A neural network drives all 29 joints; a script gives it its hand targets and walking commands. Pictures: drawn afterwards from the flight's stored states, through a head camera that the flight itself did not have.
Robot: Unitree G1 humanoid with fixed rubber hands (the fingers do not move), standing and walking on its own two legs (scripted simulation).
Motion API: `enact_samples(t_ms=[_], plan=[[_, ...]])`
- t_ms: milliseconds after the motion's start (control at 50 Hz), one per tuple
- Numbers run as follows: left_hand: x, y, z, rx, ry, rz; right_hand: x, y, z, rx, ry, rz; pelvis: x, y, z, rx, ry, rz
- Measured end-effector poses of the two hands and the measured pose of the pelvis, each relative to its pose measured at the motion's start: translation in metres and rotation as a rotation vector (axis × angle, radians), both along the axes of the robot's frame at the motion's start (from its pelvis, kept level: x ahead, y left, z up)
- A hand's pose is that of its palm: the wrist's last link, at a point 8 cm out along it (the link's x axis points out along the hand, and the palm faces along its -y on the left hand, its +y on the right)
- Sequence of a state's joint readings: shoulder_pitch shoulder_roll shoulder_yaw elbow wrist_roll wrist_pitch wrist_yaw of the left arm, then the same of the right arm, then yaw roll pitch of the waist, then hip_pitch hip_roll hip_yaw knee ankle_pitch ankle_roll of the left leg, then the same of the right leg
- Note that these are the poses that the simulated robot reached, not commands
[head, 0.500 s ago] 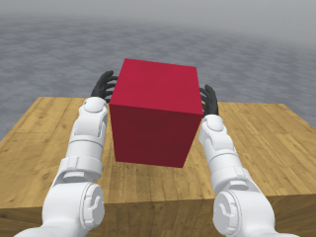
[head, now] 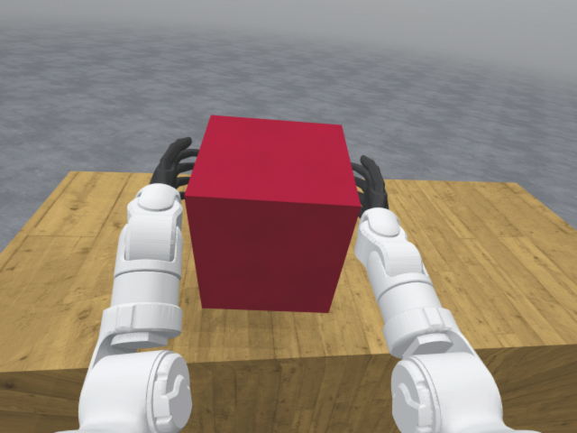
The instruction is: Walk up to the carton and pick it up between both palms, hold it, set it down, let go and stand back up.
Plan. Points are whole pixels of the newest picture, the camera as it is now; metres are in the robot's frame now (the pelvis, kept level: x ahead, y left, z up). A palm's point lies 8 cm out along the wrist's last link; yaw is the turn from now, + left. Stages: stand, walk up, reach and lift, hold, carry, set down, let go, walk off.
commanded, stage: reach and lift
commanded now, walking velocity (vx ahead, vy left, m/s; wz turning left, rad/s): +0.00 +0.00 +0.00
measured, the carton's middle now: (271, 216) +0.39 +0.03 +0.17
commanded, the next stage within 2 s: hold in 0.64 s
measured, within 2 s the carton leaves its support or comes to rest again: neither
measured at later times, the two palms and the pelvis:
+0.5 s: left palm (166, 193) +0.38 +0.17 +0.21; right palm (365, 209) +0.38 -0.11 +0.20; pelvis +0.01 +0.00 +0.00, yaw +0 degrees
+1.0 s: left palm (162, 196) +0.35 +0.17 +0.22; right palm (369, 210) +0.37 -0.11 +0.21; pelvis +0.00 +0.00 +0.00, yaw +0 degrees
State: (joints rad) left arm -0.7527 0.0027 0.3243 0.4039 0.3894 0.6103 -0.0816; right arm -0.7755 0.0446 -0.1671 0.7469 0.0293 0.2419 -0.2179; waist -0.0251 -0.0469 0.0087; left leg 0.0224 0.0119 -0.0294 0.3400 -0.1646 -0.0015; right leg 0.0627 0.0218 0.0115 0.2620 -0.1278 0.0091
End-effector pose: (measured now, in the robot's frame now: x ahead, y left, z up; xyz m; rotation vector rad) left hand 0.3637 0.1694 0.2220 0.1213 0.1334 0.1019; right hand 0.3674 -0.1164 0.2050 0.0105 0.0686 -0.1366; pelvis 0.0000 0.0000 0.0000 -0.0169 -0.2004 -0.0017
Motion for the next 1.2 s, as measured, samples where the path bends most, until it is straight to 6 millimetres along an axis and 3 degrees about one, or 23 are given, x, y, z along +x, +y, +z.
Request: enact_samples(t_ms=[100,160,340,400,520,700,940,1200], plan=[[0.003,-0.001,-0.023,-0.012,0.082,-0.003,0.002,0.0,-0.021,-0.003,0.066,-0.003,-0.005,0.0,0.0,0.0,-0.006,0.0],[0.009,-0.005,-0.027,-0.015,0.079,-0.002,0.007,-0.005,-0.026,-0.007,0.064,-0.01,-0.004,0.0,0.0,0.0,0.01,0.0],[0.018,-0.01,0.006,0.005,-0.027,0.015,0.021,-0.009,0.002,0.007,-0.035,0.003,0.013,-0.001,0.001,0.001,0.05,0.0],[0.016,-0.004,0.004,0.009,-0.004,0.016,0.021,-0.003,0.004,0.007,-0.015,0.013,0.015,0.0,0.001,0.0,0.028,0.001],[0.011,0.004,-0.012,-0.009,0.06,0.027,0.017,0.005,-0.011,0.008,0.049,0.02,0.011,0.001,0.0,-0.001,-0.003,0.001],[-0.008,0.002,0.015,-0.002,-0.05,0.043,0.003,0.004,0.012,0.029,-0.054,0.027,0.009,0.001,0.0,-0.001,-0.007,0.003],[-0.012,0.005,-0.005,-0.013,0.034,0.038,-0.002,0.006,-0.003,0.017,0.027,0.03,-0.002,0.001,0.0,-0.002,-0.023,0.003],[-0.009,0.003,0.014,-0.009,-0.013,0.045,0.002,0.004,0.013,0.008,-0.014,0.032,0.005,0.001,0.0,-0.002,0.004,0.003]])
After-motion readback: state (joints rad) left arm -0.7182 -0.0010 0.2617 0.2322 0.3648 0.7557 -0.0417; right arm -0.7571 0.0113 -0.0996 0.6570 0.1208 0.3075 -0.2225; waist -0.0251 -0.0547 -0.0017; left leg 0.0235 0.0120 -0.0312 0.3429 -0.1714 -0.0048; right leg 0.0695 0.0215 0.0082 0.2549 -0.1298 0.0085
